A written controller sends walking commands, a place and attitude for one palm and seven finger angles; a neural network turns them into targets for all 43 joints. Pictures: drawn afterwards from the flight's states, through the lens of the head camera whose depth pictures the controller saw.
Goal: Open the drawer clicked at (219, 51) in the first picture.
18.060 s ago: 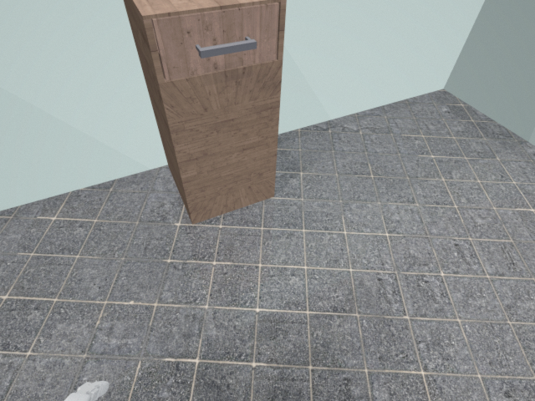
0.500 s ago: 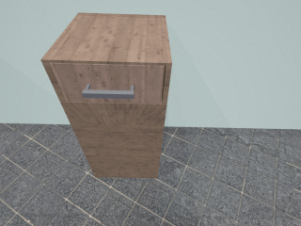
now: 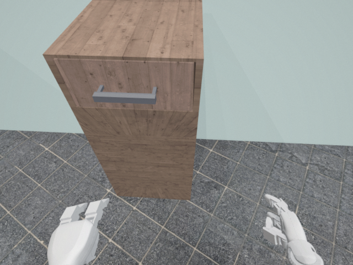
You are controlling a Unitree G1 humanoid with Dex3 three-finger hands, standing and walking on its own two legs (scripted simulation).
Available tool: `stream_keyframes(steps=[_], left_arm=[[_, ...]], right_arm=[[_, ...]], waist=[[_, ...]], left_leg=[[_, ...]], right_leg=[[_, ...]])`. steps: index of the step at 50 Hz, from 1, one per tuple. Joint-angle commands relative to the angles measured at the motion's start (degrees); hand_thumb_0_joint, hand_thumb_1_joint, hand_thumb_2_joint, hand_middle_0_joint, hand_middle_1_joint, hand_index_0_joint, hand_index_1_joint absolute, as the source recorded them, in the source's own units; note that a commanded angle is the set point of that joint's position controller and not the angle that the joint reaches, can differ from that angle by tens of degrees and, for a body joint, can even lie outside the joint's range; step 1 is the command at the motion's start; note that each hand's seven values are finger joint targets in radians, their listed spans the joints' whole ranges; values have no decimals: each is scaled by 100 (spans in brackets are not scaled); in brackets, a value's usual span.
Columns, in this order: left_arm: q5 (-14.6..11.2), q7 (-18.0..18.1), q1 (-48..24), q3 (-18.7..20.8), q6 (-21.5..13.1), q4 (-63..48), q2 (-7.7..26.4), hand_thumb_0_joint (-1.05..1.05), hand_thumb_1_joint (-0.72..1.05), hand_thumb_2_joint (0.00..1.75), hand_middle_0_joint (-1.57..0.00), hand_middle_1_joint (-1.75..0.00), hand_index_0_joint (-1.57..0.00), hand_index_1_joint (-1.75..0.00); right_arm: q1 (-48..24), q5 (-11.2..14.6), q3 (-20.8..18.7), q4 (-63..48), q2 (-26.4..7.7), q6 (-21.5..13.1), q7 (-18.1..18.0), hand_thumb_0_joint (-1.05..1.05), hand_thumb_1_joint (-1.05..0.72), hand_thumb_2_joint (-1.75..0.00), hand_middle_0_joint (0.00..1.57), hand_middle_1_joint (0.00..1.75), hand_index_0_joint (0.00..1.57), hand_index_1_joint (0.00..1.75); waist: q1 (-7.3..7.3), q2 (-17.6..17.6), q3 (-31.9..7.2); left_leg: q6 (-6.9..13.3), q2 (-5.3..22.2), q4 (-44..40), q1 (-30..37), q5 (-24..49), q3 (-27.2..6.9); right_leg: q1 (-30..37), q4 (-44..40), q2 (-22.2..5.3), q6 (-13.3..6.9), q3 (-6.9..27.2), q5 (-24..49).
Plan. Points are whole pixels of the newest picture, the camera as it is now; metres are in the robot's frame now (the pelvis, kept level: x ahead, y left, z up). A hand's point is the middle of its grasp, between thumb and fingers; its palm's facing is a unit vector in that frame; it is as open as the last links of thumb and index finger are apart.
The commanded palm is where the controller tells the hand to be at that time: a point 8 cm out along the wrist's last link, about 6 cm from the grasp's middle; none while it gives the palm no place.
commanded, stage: raise the hand with hooked fingers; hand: left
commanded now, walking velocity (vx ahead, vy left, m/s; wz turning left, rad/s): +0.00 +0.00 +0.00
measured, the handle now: (126, 93) +0.54 +0.23 +0.07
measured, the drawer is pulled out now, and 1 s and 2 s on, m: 0.00 0.00 0.00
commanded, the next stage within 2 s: move the hooked fingers above the handle in 1.48 s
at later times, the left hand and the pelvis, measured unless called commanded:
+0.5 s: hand (84, 184) +0.25 +0.23 +0.07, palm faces -0.01 -0.09 -1.00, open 11.5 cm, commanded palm +0.23 +0.24 +0.13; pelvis +0.04 -0.01 +0.01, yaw +0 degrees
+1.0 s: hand (61, 123) +0.32 +0.28 +0.17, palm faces +0.13 -0.06 -0.99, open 13.7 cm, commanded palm +0.29 +0.28 +0.23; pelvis +0.02 +0.03 +0.03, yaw +1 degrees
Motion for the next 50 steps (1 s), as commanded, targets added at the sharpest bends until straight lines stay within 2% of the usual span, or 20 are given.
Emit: stream_keyframes(steps=[1,2,5,8,11,12,14,16,17,20,25,27,30,32,33,37,40,45,47,50], left_arm=[[467,727,-1170,1280,-210,-2183,1581,0,39,68,-24,-63,-24,-63],[472,810,-1782,1345,-316,-2627,1771,0,36,67,-24,-64,-24,-64],[163,840,-1891,1251,-645,-2577,1639,0,29,64,-24,-69,-24,-69],[-10,670,-1927,1163,-686,-2066,1529,0,22,61,-25,-74,-25,-74],[-162,288,-1304,1053,-81,-1431,1361,0,15,58,-25,-78,-25,-78],[-247,108,-934,1022,210,-1158,1277,0,13,57,-25,-80,-25,-80],[-437,-284,-744,1134,545,-1270,1539,0,8,55,-26,-82,-26,-82],[-524,-587,-602,1281,669,-1393,1791,0,4,53,-26,-86,-26,-86],[-520,-677,-577,1495,663,-1472,1984,0,1,52,-26,-87,-26,-87],[-514,-732,-963,1513,441,-2152,1999,0,-6,49,-27,-92,-27,-92],[-523,-359,-1632,1746,-50,-2382,2017,0,-17,44,-28,-99,-28,-99],[-496,-262,-1896,1777,-43,-2281,2045,0,-22,42,-28,-102,-28,-102],[-517,-319,-2307,1640,230,-2011,2043,0,-29,39,-29,-107,-29,-107],[-572,-494,-2575,1580,520,-1812,2085,0,-34,37,-29,-110,-29,-110],[-603,-633,-2803,1362,641,-1827,2004,0,-36,36,-29,-111,-29,-111],[-695,-1212,-3614,1166,947,-1919,2202,0,-45,32,-30,-117,-30,-117],[-653,-1576,-4201,1019,1025,-1844,2280,0,-50,30,-30,-120,-30,-120],[-589,-1961,-5022,1176,1051,-1354,2586,0,-50,30,-30,-120,-30,-120],[-617,-2068,-5365,1274,1025,-1324,2726,0,-50,30,-30,-120,-30,-120],[-669,-2243,-5867,1084,990,-1250,2640,0,-50,30,-30,-120,-30,-120]], right_arm=[[-430,-152,-149,-878,-365,74,-36,0,-90,-90,20,30,20,30],[-393,-207,-134,-824,-347,83,-85,0,-90,-90,20,30,20,30],[-350,-204,-131,-727,-364,-33,-176,0,-90,-90,20,30,20,30],[-446,-236,-96,-632,-387,-12,-163,0,-90,-90,20,30,20,30],[-597,-80,-56,-641,-365,154,-180,0,-90,-90,20,30,20,30],[-685,7,-29,-651,-357,205,-183,0,-90,-90,20,30,20,30],[-684,134,53,-683,-371,281,-230,0,-90,-90,20,30,20,30],[-752,164,153,-692,-370,289,-268,0,-90,-90,20,30,20,30],[-791,160,174,-690,-408,285,-285,0,-90,-90,20,30,20,30],[-708,115,174,-669,-400,258,-319,0,-90,-90,20,30,20,30],[-580,81,25,-467,-376,66,-384,0,-90,-90,20,30,20,30],[-562,105,-41,-382,-384,46,-356,0,-90,-90,20,30,20,30],[-570,198,-101,-306,-417,104,-357,0,-90,-90,20,30,20,30],[-664,287,-116,-290,-456,159,-358,0,-90,-90,20,30,20,30],[-671,311,-96,-286,-463,202,-359,0,-90,-90,20,30,20,30],[-847,391,-31,-372,-508,308,-410,0,-90,-90,20,30,20,30],[-803,379,60,-366,-479,389,-430,0,-90,-90,20,30,20,30],[-774,401,181,-298,-470,490,-415,0,-90,-90,20,30,20,30],[-791,408,203,-311,-470,481,-392,0,-90,-90,20,30,20,30],[-725,416,201,-270,-474,478,-362,0,-90,-90,20,30,20,30]], waist=[[45,773,-1414],[-104,763,-1430],[-333,899,-1310],[-476,399,-877],[-210,49,-907],[-128,-54,-833],[45,-563,-909],[132,-728,-927],[177,-697,-942],[180,-192,-1108],[53,164,-1048],[4,167,-1048],[2,242,-1096],[-15,64,-1101],[-41,137,-1073],[-75,295,-931],[-91,405,-728],[-68,417,-495],[-36,690,-602],[-85,722,-755]], left_leg=[[138,-391,148,932,1174,-557],[162,-418,360,1040,1124,-643],[229,-471,697,1266,1039,-657],[249,-467,677,895,974,-708],[228,-412,156,424,1090,-609],[215,-405,25,375,1198,-571],[182,-419,-296,291,1379,-513],[178,-433,-467,277,1473,-485],[175,-416,-527,348,1531,-468],[188,-412,-674,580,1709,-510],[195,-453,-693,950,1798,-569],[194,-457,-682,1093,1891,-550],[176,-448,-813,1192,2019,-495],[177,-430,-908,1270,2107,-493],[175,-423,-998,1340,2109,-485],[181,-369,-1258,1680,2288,-535],[164,-323,-1467,1854,2400,-600],[100,-254,-1761,1888,2380,-678],[69,-244,-1822,2008,2435,-731],[42,-219,-1883,2184,2589,-770]], right_leg=[[-35,-650,201,-361,691,769],[-266,-668,180,-334,786,626],[-598,-797,129,-296,797,626],[-423,-871,131,-212,713,972],[590,-868,137,-96,354,1719],[833,-949,147,-91,421,2003],[1663,-1011,56,9,502,2748],[2165,-944,-33,110,530,3413],[2290,-947,-33,106,547,3619],[2430,-1029,-86,91,388,3629],[2078,-1220,-40,34,334,3194],[1981,-1273,-17,11,267,3086],[2084,-1288,-33,6,66,3095],[2185,-1356,-2,18,30,3091],[2213,-1392,-20,30,-46,2985],[2291,-1608,51,18,-168,2623],[2288,-1755,91,-15,-287,2330],[2388,-1959,154,-74,-364,1980],[2465,-2012,176,-108,-351,1882],[2460,-2085,178,-109,-392,1841]])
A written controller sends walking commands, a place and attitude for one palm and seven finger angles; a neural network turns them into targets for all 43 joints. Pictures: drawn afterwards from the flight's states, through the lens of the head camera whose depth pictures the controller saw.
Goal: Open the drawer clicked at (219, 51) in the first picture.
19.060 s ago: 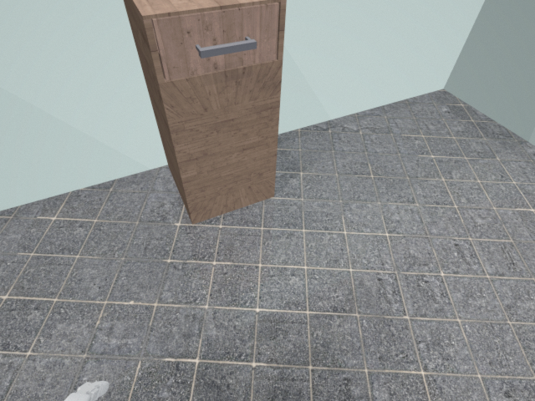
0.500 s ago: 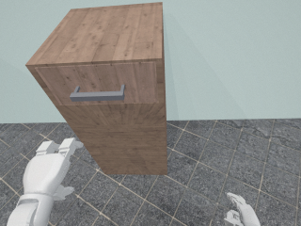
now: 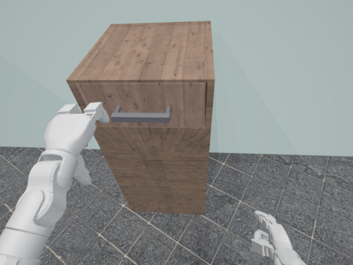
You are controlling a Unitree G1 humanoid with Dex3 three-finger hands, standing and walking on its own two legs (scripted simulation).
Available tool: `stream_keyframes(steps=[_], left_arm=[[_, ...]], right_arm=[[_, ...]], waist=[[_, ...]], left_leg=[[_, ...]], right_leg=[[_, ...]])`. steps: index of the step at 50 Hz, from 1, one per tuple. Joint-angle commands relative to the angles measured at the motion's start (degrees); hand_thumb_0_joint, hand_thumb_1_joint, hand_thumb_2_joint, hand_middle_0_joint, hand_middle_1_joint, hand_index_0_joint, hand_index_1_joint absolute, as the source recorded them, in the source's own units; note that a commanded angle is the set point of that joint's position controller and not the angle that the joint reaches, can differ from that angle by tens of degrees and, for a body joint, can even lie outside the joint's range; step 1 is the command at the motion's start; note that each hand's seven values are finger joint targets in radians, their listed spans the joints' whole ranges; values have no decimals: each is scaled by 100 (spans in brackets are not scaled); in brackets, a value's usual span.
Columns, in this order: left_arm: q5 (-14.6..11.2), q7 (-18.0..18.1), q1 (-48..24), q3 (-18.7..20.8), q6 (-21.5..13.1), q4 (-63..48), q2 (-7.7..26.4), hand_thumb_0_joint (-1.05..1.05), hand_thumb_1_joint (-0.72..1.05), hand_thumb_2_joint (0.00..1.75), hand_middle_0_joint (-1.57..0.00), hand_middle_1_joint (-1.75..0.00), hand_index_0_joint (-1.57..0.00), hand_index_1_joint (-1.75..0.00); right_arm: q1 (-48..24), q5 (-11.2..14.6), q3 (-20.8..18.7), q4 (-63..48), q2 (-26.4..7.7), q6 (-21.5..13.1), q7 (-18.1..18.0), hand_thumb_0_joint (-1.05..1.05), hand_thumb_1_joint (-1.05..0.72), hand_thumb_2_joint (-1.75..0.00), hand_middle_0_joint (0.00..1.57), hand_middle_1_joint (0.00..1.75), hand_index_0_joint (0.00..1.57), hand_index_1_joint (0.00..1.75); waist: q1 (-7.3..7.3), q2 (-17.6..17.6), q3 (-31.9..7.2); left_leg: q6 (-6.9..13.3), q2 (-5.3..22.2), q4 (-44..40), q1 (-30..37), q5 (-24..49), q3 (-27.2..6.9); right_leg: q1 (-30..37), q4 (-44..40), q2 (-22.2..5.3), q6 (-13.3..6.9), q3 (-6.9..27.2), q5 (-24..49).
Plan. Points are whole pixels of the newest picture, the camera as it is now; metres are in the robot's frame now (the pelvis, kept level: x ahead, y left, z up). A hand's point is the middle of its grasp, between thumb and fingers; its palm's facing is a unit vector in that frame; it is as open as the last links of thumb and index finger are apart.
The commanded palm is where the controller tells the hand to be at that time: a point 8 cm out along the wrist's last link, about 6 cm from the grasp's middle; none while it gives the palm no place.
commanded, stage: raise the hand with hooked fingers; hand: left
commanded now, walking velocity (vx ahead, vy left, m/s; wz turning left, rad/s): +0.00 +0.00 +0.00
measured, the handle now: (142, 113) +0.52 +0.19 +0.04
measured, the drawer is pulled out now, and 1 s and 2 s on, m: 0.00 0.00 0.00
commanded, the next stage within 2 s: move the hooked fingers above the handle in 0.48 s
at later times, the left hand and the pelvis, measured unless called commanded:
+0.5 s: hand (87, 145) +0.29 +0.23 +0.15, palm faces +0.13 -0.07 -0.99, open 13.8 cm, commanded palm +0.26 +0.23 +0.21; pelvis -0.02 -0.01 +0.00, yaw +0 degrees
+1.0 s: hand (102, 133) +0.34 +0.22 +0.14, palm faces +0.08 -0.05 -1.00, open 13.8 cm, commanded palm +0.31 +0.22 +0.20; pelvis +0.00 -0.03 +0.00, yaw +1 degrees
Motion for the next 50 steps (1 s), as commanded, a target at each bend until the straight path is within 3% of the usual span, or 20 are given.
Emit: stream_keyframes(steps=[1,4,8,11,17,19,22,24,28,30,35,37,41,42,43,45,47,50], left_arm=[[-9,-5,-2223,862,-9,-970,1309,0,-50,30,-30,-120,-30,-120],[-45,-179,-2601,840,-53,-921,1390,0,-50,30,-30,-120,-30,-120],[-131,-473,-1790,721,-62,-555,1088,0,-50,30,-30,-120,-30,-120],[-173,-530,-1745,848,-209,-800,1226,0,-50,30,-30,-120,-30,-120],[-184,-114,-2180,1373,-773,-1483,1681,0,-50,30,-30,-120,-30,-120],[-208,90,-2192,1386,-853,-1337,1613,0,-50,30,-30,-120,-30,-120],[-252,283,-2044,1486,-754,-947,1571,0,-50,30,-30,-120,-30,-120],[-234,319,-2055,1300,-597,-675,1429,0,-50,30,-30,-120,-30,-120],[-197,119,-1958,825,-287,-539,1113,0,-50,30,-30,-120,-30,-120],[-143,-5,-2040,724,-225,-581,1153,0,-50,30,-30,-120,-30,-120],[-91,-182,-2424,825,-489,-439,1367,0,-50,30,-30,-120,-30,-120],[-93,-134,-2644,1086,-648,-304,1631,0,-50,30,-30,-120,-30,-120],[-121,107,-2935,1104,-915,-112,1506,0,-50,30,-30,-120,-30,-120],[-140,158,-2852,1249,-903,-18,1585,0,-50,30,-30,-120,-30,-120],[-119,191,-2941,1073,-891,79,1418,0,-50,30,-30,-120,-30,-120],[-81,260,-2839,1121,-802,291,1450,0,-50,30,-30,-120,-30,-120],[-28,239,-2787,963,-621,670,1288,0,-50,30,-30,-120,-30,-120],[21,140,-2896,726,-528,455,1214,0,-50,30,-30,-120,-30,-120]], right_arm=[[-599,20,-253,-786,-736,-219,-15,0,-90,-90,20,30,20,30],[-568,35,-249,-758,-775,-256,16,0,-90,-90,20,30,20,30],[-468,53,-261,-802,-813,-239,107,0,-90,-90,20,30,20,30],[-465,41,-285,-873,-867,-246,124,0,-90,-90,20,30,20,30],[-414,-12,-325,-832,-816,-447,95,0,-90,-90,20,30,20,30],[-345,-1,-346,-715,-775,-497,75,0,-90,-90,20,30,20,30],[-400,55,-367,-625,-792,-510,72,0,-90,-90,20,30,20,30],[-418,72,-351,-585,-805,-487,65,0,-90,-90,20,30,20,30],[-579,107,-313,-655,-829,-466,54,0,-90,-90,20,30,20,30],[-609,101,-313,-684,-858,-433,14,0,-90,-90,20,30,20,30],[-517,62,-279,-663,-847,-469,-109,0,-90,-90,20,30,20,30],[-500,65,-269,-622,-846,-479,-148,0,-90,-90,20,30,20,30],[-352,56,-304,-535,-777,-514,-163,0,-90,-90,20,30,20,30],[-349,72,-325,-552,-778,-524,-142,0,-90,-90,20,30,20,30],[-333,71,-317,-519,-761,-521,-132,0,-90,-90,20,30,20,30],[-276,73,-354,-503,-803,-477,-111,0,-90,-90,20,30,20,30],[-273,109,-350,-508,-833,-428,-90,0,-90,-90,20,30,20,30],[-272,100,-378,-587,-887,-365,-74,0,-90,-90,20,30,20,30]], waist=[[-32,124,-1293],[-60,115,-1351],[19,-269,-1243],[29,-394,-1226],[105,68,-1463],[101,138,-1395],[127,-32,-1221],[92,-120,-1119],[21,-295,-1125],[-36,-357,-1186],[-92,-625,-1194],[-75,-495,-1188],[-54,-321,-1322],[-5,-269,-1372],[-48,-250,-1338],[-21,-230,-1393],[-72,-467,-1300],[-91,-402,-1571]], left_leg=[[-98,107,-489,460,2101,-142],[-117,119,-543,489,2084,-181],[-92,127,-576,350,2088,-115],[-50,110,-618,289,1943,-87],[-27,57,-617,376,1691,-156],[-39,41,-643,386,1623,-151],[-51,15,-667,191,1412,-65],[-58,7,-686,111,1330,-6],[-31,-26,-672,60,1101,82],[-1,-42,-642,101,1071,105],[75,-84,-546,95,1071,110],[62,-85,-517,65,1038,100],[37,-113,-453,68,1371,109],[22,-106,-430,44,1366,110],[25,-104,-411,33,1448,138],[6,-92,-394,-20,1542,161],[6,-82,-376,-120,1506,179],[33,-94,-335,-74,1698,204]], right_leg=[[460,-329,303,-339,-252,1234],[487,-383,306,-351,-262,1168],[557,-414,293,-335,-284,1233],[579,-449,290,-318,-279,1222],[595,-493,330,-338,-228,907],[530,-520,315,-343,-242,855],[543,-612,319,-326,-193,743],[516,-616,272,-308,-212,730],[561,-653,216,-266,-148,621],[560,-664,205,-242,-124,697],[572,-679,184,-198,-72,879],[554,-697,204,-205,-43,811],[585,-579,188,-229,-84,1235],[621,-585,201,-236,-50,1183],[579,-559,178,-237,-83,1296],[608,-500,181,-248,-85,1449],[567,-514,194,-240,-86,1439],[666,-393,172,-242,-88,1755]])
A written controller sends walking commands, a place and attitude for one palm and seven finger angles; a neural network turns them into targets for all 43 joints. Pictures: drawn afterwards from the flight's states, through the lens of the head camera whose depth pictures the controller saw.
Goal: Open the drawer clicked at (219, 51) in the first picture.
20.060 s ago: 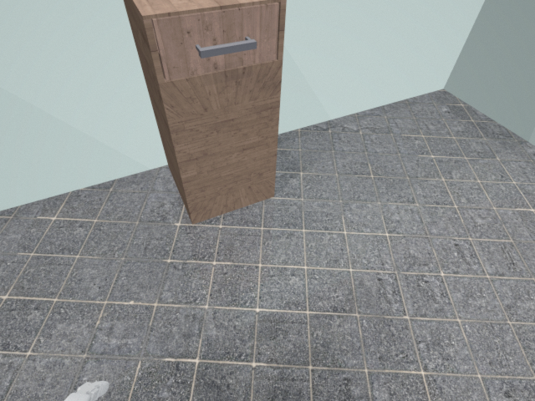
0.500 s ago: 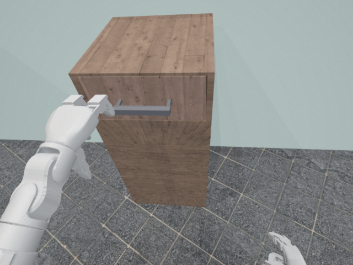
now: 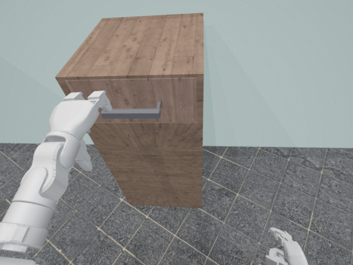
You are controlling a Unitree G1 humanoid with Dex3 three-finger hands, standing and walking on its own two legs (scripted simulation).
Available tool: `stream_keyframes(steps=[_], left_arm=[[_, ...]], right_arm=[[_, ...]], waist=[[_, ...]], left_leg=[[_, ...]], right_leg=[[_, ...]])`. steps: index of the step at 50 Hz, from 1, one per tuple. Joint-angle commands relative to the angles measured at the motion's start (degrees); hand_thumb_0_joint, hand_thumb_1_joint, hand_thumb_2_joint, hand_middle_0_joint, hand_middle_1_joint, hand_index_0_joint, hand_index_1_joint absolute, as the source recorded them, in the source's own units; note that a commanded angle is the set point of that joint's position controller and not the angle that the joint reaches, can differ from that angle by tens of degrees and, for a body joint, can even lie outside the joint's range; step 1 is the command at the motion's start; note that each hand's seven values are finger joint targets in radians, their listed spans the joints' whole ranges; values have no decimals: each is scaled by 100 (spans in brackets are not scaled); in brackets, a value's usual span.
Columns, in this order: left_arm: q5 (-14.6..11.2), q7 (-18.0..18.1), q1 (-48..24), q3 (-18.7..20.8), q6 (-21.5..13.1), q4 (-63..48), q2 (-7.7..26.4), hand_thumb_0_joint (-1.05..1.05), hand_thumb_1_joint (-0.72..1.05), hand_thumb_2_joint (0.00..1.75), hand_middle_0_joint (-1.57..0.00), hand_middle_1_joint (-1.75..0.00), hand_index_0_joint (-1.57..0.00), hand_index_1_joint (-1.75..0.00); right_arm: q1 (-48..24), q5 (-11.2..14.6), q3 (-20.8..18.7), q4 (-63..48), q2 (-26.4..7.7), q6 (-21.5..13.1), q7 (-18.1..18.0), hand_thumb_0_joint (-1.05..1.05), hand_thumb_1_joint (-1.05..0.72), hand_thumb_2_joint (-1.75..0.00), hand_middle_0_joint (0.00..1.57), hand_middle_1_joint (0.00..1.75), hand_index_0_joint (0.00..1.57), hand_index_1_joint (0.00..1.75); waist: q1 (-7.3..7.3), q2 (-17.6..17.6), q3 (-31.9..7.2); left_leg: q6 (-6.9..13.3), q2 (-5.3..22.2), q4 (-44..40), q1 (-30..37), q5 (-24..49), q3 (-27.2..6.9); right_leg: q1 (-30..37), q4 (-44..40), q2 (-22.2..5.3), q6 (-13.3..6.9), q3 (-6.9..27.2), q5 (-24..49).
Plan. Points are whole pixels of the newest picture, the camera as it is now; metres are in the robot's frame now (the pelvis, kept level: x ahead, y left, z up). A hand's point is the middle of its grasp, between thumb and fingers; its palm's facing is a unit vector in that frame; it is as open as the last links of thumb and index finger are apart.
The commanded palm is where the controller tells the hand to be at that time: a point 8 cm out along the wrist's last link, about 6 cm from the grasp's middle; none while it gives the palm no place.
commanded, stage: move the hooked fingers above the handle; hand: left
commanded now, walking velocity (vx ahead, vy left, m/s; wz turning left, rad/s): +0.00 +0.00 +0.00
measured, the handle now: (132, 109) +0.53 +0.21 +0.04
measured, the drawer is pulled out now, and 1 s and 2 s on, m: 0.00 0.00 0.00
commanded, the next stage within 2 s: none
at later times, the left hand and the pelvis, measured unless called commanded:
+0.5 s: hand (106, 118) +0.41 +0.23 +0.12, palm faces +0.04 -0.04 -1.00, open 13.8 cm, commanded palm +0.39 +0.22 +0.18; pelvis +0.02 +0.02 +0.00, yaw -1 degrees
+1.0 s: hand (119, 112) +0.46 +0.21 +0.10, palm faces -0.04 +0.00 -1.00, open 13.8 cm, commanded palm +0.44 +0.21 +0.16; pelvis +0.02 +0.01 -0.01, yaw -1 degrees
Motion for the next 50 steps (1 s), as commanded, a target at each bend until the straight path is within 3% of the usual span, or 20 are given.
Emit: stream_keyframes(steps=[1,3,8,10,11,14,17,21,25,29,33,34,36,38,41,43,44,47,49,50], left_arm=[[70,129,-1816,564,179,-1052,1157,0,-50,30,-30,-120,-30,-120],[59,47,-1998,327,133,-1244,975,0,-50,30,-30,-120,-30,-120],[58,174,-2244,638,-100,-1285,1265,0,-50,30,-30,-120,-30,-120],[70,311,-2299,589,-130,-1172,1125,0,-50,30,-30,-120,-30,-120],[108,402,-2365,716,-118,-1007,1230,0,-50,30,-30,-120,-30,-120],[192,629,-2584,639,-24,-974,1110,0,-50,30,-30,-120,-30,-120],[296,718,-2569,538,264,-559,1002,0,-50,30,-30,-120,-30,-120],[375,558,-2592,183,645,-163,796,0,-50,30,-30,-120,-30,-120],[355,284,-2982,-188,686,-129,577,0,-50,30,-30,-120,-30,-120],[335,240,-3341,-37,338,-217,783,0,-50,30,-30,-120,-30,-120],[354,467,-3740,115,62,23,838,0,-50,30,-30,-120,-30,-120],[381,572,-3768,298,23,204,998,0,-50,30,-30,-120,-30,-120],[428,739,-3737,441,25,536,1073,0,-50,30,-30,-120,-30,-120],[482,852,-3944,390,86,913,1036,0,-50,30,-30,-120,-30,-120],[591,947,-3984,305,231,1076,986,0,-50,30,-30,-120,-30,-120],[608,872,-4199,45,328,1338,812,0,-50,30,-30,-120,-30,-120],[575,811,-4219,-198,357,1339,553,0,-50,30,-30,-120,-30,-120],[513,613,-4331,-208,321,1594,627,0,-50,30,-30,-120,-30,-120],[474,533,-4758,-433,166,1522,430,0,-50,30,-30,-120,-30,-120],[477,534,-4817,-329,72,1585,527,0,-50,30,-30,-120,-30,-120]], right_arm=[[-639,14,-206,-963,-566,-168,4,0,-90,-90,20,30,20,30],[-623,18,-211,-999,-550,-174,4,0,-90,-90,20,30,20,30],[-404,3,-253,-925,-561,-179,-21,0,-90,-90,20,30,20,30],[-344,6,-269,-873,-533,-168,-14,0,-90,-90,20,30,20,30],[-306,16,-282,-815,-538,-157,-8,0,-90,-90,20,30,20,30],[-236,18,-316,-786,-510,-165,56,0,-90,-90,20,30,20,30],[-220,23,-317,-746,-538,-110,110,0,-90,-90,20,30,20,30],[-240,56,-287,-765,-577,4,115,0,-90,-90,20,30,20,30],[-208,64,-269,-859,-592,71,61,0,-90,-90,20,30,20,30],[-40,34,-300,-848,-583,32,-19,0,-90,-90,20,30,20,30],[156,29,-329,-744,-534,-1,-28,0,-90,-90,20,30,20,30],[219,14,-349,-673,-548,-2,-33,0,-90,-90,20,30,20,30],[259,15,-350,-622,-535,-2,-44,0,-90,-90,20,30,20,30],[315,36,-343,-556,-552,8,-15,0,-90,-90,20,30,20,30],[358,18,-409,-548,-576,11,15,0,-90,-90,20,30,20,30],[438,40,-419,-527,-624,48,22,0,-90,-90,20,30,20,30],[449,47,-439,-558,-613,47,24,0,-90,-90,20,30,20,30],[557,49,-467,-569,-690,95,-34,0,-90,-90,20,30,20,30],[632,49,-479,-548,-648,79,-65,0,-90,-90,20,30,20,30],[710,34,-491,-499,-652,73,-78,0,-90,-90,20,30,20,30]], waist=[[14,-494,-1705],[-72,-507,-1802],[-60,-495,-1845],[-52,-472,-1827],[-49,-473,-1754],[-6,-240,-2015],[-40,-340,-2076],[-128,-548,-1921],[-263,-629,-1925],[-290,-515,-2119],[-282,-369,-2137],[-271,-422,-2167],[-223,-465,-2215],[-270,-501,-2087],[-264,-343,-2438],[-402,-422,-2369],[-453,-455,-2383],[-556,-677,-2348],[-653,-620,-2337],[-643,-636,-2383]], left_leg=[[264,-286,-54,153,1595,350],[286,-291,-12,240,1606,326],[277,-265,59,264,1842,255],[257,-256,69,286,1944,248],[237,-232,74,254,1978,245],[209,-211,116,371,2234,243],[185,-191,153,329,2319,265],[202,-162,138,225,2274,289],[248,-179,178,280,2109,243],[284,-192,291,385,2178,215],[260,-192,400,333,2339,205],[245,-177,397,298,2332,222],[245,-197,430,147,2337,278],[220,-187,393,-46,2161,281],[235,-173,496,66,2453,337],[247,-170,501,-19,2246,350],[273,-171,534,27,2260,354],[311,-197,555,-61,2076,348],[331,-203,600,2,1971,321],[326,-194,611,3,2018,303]], right_leg=[[899,-199,-11,-36,65,1776],[817,-174,-3,-26,57,1770],[703,-70,50,-59,21,1891],[612,-33,73,-75,-15,1892],[537,-15,95,-94,-32,1836],[544,66,112,-133,-58,1858],[554,86,129,-140,-65,1910],[500,98,120,-133,-68,1976],[384,104,116,-117,-67,1894],[351,159,120,-124,-19,1997],[205,231,146,-148,-33,2018],[225,247,151,-148,-40,2036],[306,280,142,-147,-7,2155],[234,281,143,-147,-49,2017],[293,371,144,-154,-7,2287],[202,342,136,-133,-11,2212],[158,354,138,-124,-10,2262],[195,322,130,-103,23,2258],[12,334,133,-89,33,2216],[0,360,137,-94,28,2243]])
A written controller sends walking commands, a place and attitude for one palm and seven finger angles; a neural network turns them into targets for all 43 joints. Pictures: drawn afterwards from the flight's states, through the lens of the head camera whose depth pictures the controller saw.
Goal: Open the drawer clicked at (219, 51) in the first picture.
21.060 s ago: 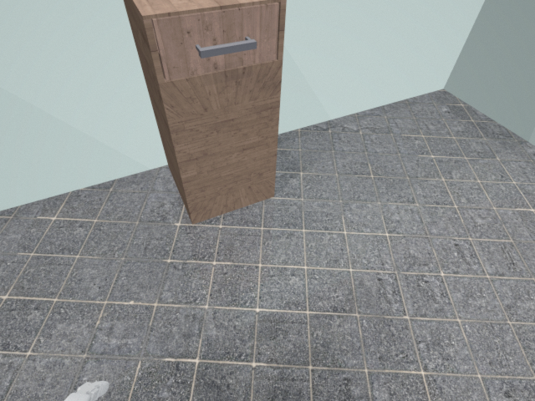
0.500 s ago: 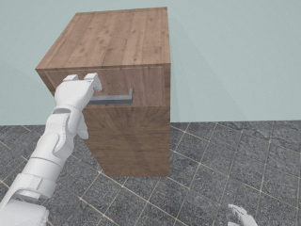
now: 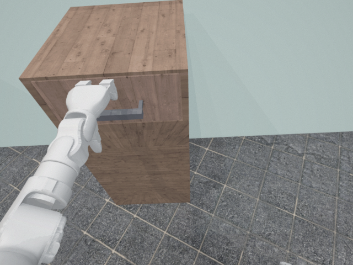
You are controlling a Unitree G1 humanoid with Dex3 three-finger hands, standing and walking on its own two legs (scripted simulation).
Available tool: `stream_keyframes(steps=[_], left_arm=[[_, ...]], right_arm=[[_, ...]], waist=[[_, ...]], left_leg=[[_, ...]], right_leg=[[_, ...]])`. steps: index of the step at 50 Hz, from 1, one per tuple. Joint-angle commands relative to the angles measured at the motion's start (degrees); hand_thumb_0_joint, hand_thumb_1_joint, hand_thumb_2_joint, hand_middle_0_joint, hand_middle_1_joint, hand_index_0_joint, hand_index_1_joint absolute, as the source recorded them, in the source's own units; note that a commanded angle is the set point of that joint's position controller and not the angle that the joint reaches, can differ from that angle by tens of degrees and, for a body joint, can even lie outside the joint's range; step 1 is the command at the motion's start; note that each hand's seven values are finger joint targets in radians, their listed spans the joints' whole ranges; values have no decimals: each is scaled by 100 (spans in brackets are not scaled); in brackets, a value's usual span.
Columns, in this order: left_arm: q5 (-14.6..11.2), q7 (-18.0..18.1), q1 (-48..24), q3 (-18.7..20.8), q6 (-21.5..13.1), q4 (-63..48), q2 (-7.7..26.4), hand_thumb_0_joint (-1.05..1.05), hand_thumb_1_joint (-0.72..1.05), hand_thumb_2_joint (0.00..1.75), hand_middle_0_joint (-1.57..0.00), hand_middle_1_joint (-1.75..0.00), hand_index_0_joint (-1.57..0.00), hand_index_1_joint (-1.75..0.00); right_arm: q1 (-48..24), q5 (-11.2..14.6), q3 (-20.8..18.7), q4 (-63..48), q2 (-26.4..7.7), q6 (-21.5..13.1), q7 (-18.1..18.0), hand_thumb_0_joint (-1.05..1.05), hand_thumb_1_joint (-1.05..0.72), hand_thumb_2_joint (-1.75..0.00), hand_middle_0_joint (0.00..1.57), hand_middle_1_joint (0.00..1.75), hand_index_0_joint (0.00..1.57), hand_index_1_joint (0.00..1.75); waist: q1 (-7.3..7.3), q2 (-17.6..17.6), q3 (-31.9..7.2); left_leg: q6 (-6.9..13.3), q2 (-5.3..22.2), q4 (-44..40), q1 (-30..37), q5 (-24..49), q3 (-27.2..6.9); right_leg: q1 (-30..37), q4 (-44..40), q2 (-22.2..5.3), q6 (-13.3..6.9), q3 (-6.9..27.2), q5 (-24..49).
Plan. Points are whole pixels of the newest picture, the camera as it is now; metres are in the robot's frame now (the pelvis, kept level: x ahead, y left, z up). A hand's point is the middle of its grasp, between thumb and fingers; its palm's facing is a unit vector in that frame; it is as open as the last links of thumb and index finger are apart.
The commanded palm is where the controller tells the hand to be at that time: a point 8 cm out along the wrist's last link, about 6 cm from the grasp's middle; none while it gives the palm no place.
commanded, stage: move the hooked fingers above the handle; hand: left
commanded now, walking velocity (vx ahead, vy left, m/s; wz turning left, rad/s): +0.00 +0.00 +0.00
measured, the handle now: (111, 109) +0.50 +0.21 +0.05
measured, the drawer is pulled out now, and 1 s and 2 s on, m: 0.00 0.00 0.00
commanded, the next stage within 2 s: none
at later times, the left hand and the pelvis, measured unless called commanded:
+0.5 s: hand (92, 109) +0.44 +0.23 +0.11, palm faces -0.03 +0.01 -1.00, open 13.7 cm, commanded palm +0.42 +0.21 +0.17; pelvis -0.01 -0.01 +0.00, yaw -2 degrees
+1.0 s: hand (114, 100) +0.46 +0.17 +0.12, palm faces +0.07 +0.00 -1.00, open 13.5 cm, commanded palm +0.43 +0.22 +0.17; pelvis -0.01 +0.01 +0.00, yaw -3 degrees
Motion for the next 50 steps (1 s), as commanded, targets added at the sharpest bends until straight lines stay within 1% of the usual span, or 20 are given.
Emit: stream_keyframes(steps=[1,4,6,8,11,12,14,17,21,23,27,30,32,34,36,37,41,42,46,50], left_arm=[[5,139,-2955,308,-361,-1072,867,0,-50,30,-30,-120,-30,-120],[59,343,-3368,504,-633,-768,1029,0,-50,30,-30,-120,-30,-120],[148,582,-3380,947,-699,-587,1481,0,-50,30,-30,-120,-30,-120],[247,861,-3364,1413,-668,-438,1963,0,-50,30,-30,-120,-30,-120],[370,1150,-3089,1514,-392,-47,2019,0,-50,30,-30,-120,-30,-120],[409,1176,-2937,1595,-271,121,2108,0,-50,30,-30,-120,-30,-120],[431,1155,-2928,1426,-99,188,1981,0,-50,30,-30,-120,-30,-120],[400,1068,-2897,1590,41,251,2344,0,-50,30,-30,-120,-30,-120],[278,675,-2693,1275,-7,246,2033,0,-50,30,-30,-120,-30,-120],[232,432,-2768,944,-190,-15,1707,0,-50,30,-30,-120,-30,-120],[34,66,-3073,64,-644,-610,738,0,-50,30,-30,-120,-30,-120],[-4,127,-3533,36,-920,-731,710,0,-50,30,-30,-120,-30,-120],[-3,327,-3927,120,-1046,-779,786,0,-50,30,-30,-120,-30,-120],[100,668,-4031,675,-1062,-696,1332,0,-50,30,-30,-120,-30,-120],[223,1045,-4165,1048,-973,-575,1700,0,-50,30,-30,-120,-30,-120],[260,1226,-4068,1366,-863,-396,2003,0,-50,30,-30,-120,-30,-120],[518,1589,-3724,1331,-26,467,2022,0,-50,30,-30,-120,-30,-120],[545,1533,-3488,1377,169,672,2038,0,-50,30,-30,-120,-30,-120],[516,1200,-3202,1314,575,723,2084,0,-50,30,-30,-120,-30,-120],[363,761,-2664,1287,582,972,2113,0,-50,30,-30,-120,-30,-120]], right_arm=[[25,-4,-259,-640,-674,-193,-102,0,-90,-90,20,30,20,30],[225,-20,-271,-530,-644,-230,-105,0,-90,-90,20,30,20,30],[298,-40,-263,-492,-653,-235,-94,0,-90,-90,20,30,20,30],[294,-63,-246,-502,-633,-243,-83,0,-90,-90,20,30,20,30],[231,-74,-227,-484,-604,-248,-34,0,-90,-90,20,30,20,30],[178,-73,-224,-520,-623,-238,-17,0,-90,-90,20,30,20,30],[161,-40,-222,-537,-653,-222,-18,0,-90,-90,20,30,20,30],[78,-17,-210,-599,-720,-210,-97,0,-90,-90,20,30,20,30],[63,48,-236,-668,-752,-229,-190,0,-90,-90,20,30,20,30],[123,60,-270,-698,-775,-253,-208,0,-90,-90,20,30,20,30],[217,44,-306,-718,-710,-333,-213,0,-90,-90,20,30,20,30],[283,29,-307,-593,-685,-379,-224,0,-90,-90,20,30,20,30],[388,12,-317,-498,-691,-421,-195,0,-90,-90,20,30,20,30],[412,5,-313,-456,-699,-427,-165,0,-90,-90,20,30,20,30],[385,-23,-272,-426,-668,-434,-125,0,-90,-90,20,30,20,30],[390,-55,-257,-418,-679,-432,-105,0,-90,-90,20,30,20,30],[121,-62,-151,-389,-640,-365,-33,0,-90,-90,20,30,20,30],[107,-68,-152,-435,-666,-330,-2,0,-90,-90,20,30,20,30],[-90,-26,-104,-567,-699,-167,-62,0,-90,-90,20,30,20,30],[-190,58,-54,-684,-750,-81,-213,0,-90,-90,20,30,20,30]], waist=[[-253,-444,-1963],[-274,-442,-1943],[-152,-361,-2082],[6,-296,-2381],[125,-180,-2382],[174,-351,-2426],[95,-488,-2229],[83,-814,-2306],[-38,-845,-2093],[-170,-702,-2091],[-470,-473,-1664],[-516,-148,-1485],[-568,-231,-1530],[-406,-115,-1855],[-271,38,-2174],[-137,-61,-2335],[19,-22,-2306],[108,-106,-2490],[165,-545,-2381],[136,-1204,-1754]], left_leg=[[261,-181,77,843,2427,194],[250,-182,114,709,2264,150],[226,-190,116,563,2317,160],[217,-199,111,390,2372,206],[170,-184,57,169,2388,328],[180,-198,44,70,2409,361],[195,-169,-22,14,2245,413],[249,-181,-112,-102,1973,464],[313,-174,-171,58,1824,499],[340,-160,-140,280,1879,471],[348,-157,-66,679,1612,325],[308,-183,-10,796,1428,210],[283,-184,26,801,1443,140],[241,-198,56,743,1591,103],[187,-211,77,607,1778,111],[176,-215,66,489,1931,114],[101,-167,-14,168,2139,302],[98,-170,-29,168,2324,322],[162,-122,-172,125,2197,456],[235,-117,-345,-89,1724,492]], right_leg=[[752,-135,160,-142,-78,2566],[606,-88,179,-158,-71,2336],[716,-11,184,-179,-59,2353],[1003,54,171,-179,-24,2454],[1170,82,171,-178,-34,2590],[1374,60,161,-164,-6,2684],[1270,6,159,-129,-25,2635],[1656,-128,96,-56,90,2608],[1486,-225,86,-7,91,2635],[1322,-260,85,-15,93,2636],[604,-406,133,-59,48,1938],[134,-394,167,-108,37,1491],[33,-374,181,-133,-4,1349],[160,-236,207,-174,-25,1424],[329,-82,219,-200,-52,1555],[546,-50,225,-209,-68,1660],[828,21,208,-191,-114,2025],[1066,34,210,-199,-120,2199],[1363,-61,154,-125,-69,2392],[1420,-292,106,-54,-19,2164]])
